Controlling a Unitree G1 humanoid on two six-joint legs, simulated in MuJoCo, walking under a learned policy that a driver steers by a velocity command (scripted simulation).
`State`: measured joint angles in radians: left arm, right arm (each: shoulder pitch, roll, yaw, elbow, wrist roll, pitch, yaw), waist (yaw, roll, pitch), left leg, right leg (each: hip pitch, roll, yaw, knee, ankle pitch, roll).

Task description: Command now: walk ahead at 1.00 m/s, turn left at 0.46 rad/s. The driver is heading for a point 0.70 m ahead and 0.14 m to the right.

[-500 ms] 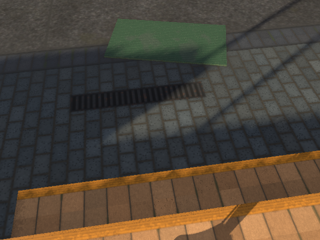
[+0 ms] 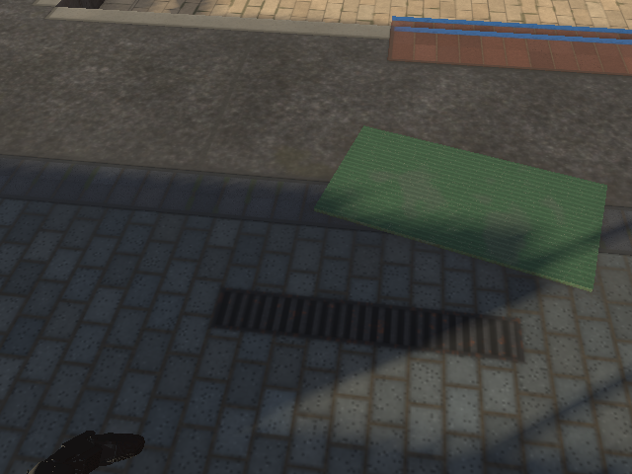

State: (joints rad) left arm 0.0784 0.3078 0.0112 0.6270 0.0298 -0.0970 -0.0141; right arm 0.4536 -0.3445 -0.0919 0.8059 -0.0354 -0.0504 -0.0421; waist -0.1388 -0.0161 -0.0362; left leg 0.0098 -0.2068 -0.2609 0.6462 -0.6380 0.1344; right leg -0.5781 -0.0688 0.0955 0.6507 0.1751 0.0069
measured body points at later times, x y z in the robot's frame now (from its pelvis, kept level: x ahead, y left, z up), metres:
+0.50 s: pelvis +0.43 -0.12 -0.18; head +0.43 -0.13 +0.27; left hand +0.25 +0.08 -0.31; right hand +0.69 -0.29 -0.27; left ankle +0.62 +0.00 -0.88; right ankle +0.22 -0.19 -0.86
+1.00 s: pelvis +0.84 -0.14 -0.30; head +0.87 -0.15 +0.14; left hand +1.00 +0.11 -0.41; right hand +0.87 -0.40 -0.45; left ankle +0.68 -0.03 -0.94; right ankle +0.96 -0.23 -1.02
